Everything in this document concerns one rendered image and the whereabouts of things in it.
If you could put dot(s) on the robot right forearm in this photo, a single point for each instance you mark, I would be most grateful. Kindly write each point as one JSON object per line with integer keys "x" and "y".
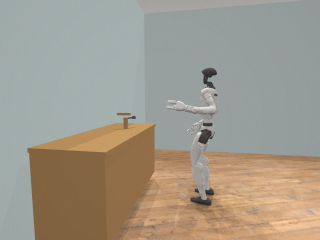
{"x": 201, "y": 122}

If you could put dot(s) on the counter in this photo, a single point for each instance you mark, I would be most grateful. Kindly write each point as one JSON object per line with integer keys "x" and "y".
{"x": 85, "y": 185}

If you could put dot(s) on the humanoid robot head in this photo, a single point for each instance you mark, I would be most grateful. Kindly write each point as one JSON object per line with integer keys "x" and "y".
{"x": 208, "y": 73}

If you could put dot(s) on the left robot shin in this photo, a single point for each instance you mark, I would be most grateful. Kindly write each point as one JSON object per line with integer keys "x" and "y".
{"x": 199, "y": 179}

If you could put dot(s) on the robot left forearm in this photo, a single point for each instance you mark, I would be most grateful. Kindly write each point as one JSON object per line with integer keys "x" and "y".
{"x": 199, "y": 110}

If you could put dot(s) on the left robot upper arm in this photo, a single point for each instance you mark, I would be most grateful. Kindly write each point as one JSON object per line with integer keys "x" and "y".
{"x": 206, "y": 93}

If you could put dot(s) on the right robot upper arm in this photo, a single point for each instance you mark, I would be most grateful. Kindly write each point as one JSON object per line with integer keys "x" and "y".
{"x": 217, "y": 109}

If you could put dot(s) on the left robot hand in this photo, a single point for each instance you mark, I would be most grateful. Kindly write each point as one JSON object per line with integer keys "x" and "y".
{"x": 180, "y": 106}

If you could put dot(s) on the right robot hand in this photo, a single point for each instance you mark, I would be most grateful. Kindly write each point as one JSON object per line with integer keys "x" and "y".
{"x": 196, "y": 127}

